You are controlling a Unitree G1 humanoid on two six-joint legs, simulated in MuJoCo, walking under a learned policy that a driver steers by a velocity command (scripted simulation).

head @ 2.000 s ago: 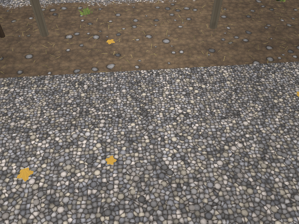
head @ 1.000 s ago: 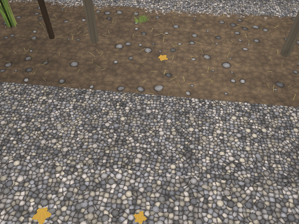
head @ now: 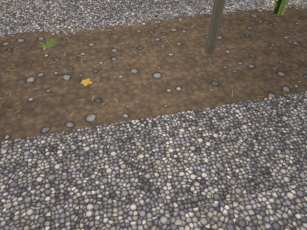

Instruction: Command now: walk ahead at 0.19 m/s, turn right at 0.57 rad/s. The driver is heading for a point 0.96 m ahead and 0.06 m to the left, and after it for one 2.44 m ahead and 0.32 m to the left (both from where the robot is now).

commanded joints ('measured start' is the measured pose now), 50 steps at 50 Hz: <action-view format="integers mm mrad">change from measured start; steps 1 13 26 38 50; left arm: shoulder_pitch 10 -186 457 161 -35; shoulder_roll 34 40 176 125 164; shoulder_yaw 12 16 65 42 36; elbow -40 -22 252 210 6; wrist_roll -10 -11 61 31 -10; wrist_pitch -1 45 -6 -35 14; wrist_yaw -37 -3 62 64 53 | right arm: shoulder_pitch -59 151 -79 -242 -39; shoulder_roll -122 -173 -42 -29 -181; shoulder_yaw -32 -65 -29 -16 -85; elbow -40 164 145 57 100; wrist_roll -15 -9 11 28 35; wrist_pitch -22 14 12 38 -35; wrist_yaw -8 37 131 115 29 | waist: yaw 59 7 263 7 -4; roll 55 96 -75 -105 -31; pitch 39 77 24 105 -22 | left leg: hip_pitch -22 387 -693 -330 130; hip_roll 243 358 20 55 266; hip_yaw -58 -62 -272 -137 -639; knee -118 -91 851 401 -41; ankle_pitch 622 775 -332 248 596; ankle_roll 115 117 54 -40 337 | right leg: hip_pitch -5 16 1261 698 170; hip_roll -47 -61 -401 -258 -73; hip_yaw -56 -69 347 -252 44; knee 77 -417 -801 -870 251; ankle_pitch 79 -93 148 747 -680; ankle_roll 24 -26 -352 -150 44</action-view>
